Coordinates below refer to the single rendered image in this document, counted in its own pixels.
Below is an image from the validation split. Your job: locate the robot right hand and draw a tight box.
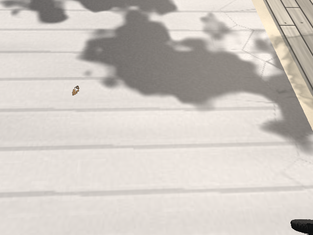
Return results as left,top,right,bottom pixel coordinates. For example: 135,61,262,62
291,219,313,235

